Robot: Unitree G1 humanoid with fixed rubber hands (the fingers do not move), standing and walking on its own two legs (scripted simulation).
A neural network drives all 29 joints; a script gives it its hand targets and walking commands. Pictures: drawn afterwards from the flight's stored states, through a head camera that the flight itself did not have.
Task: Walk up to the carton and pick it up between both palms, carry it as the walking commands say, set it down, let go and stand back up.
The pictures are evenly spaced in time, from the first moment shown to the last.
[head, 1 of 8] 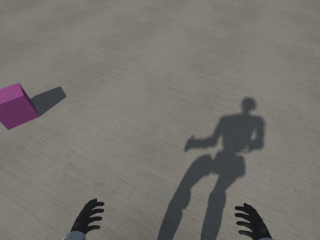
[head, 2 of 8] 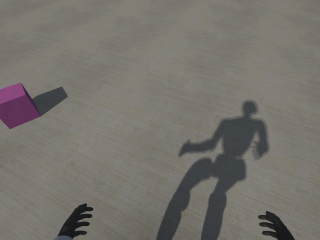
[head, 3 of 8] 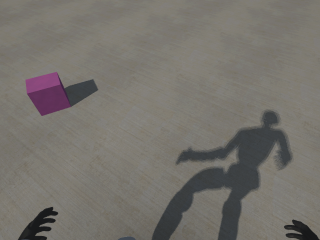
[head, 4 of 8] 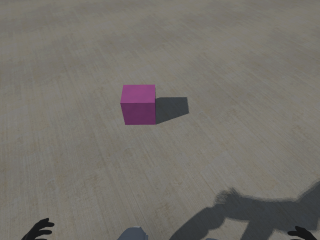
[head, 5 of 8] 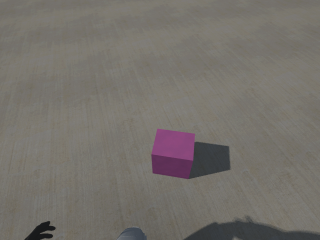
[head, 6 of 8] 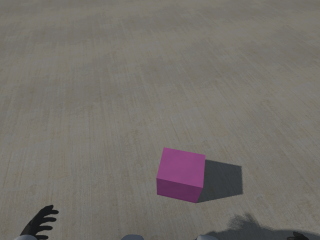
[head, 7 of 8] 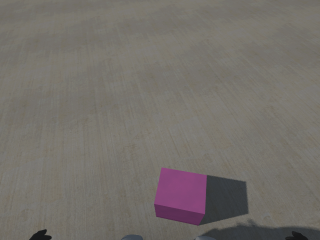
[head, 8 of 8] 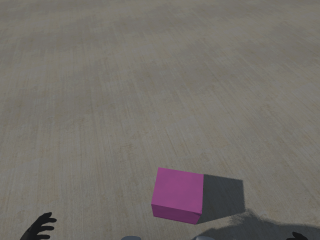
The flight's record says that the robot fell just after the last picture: no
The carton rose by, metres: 0.00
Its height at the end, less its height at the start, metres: +0.00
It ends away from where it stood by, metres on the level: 0.00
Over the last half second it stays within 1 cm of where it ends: yes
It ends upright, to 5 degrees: yes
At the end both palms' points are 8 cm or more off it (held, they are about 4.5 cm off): yes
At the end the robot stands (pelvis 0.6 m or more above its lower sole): yes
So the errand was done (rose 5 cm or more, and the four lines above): no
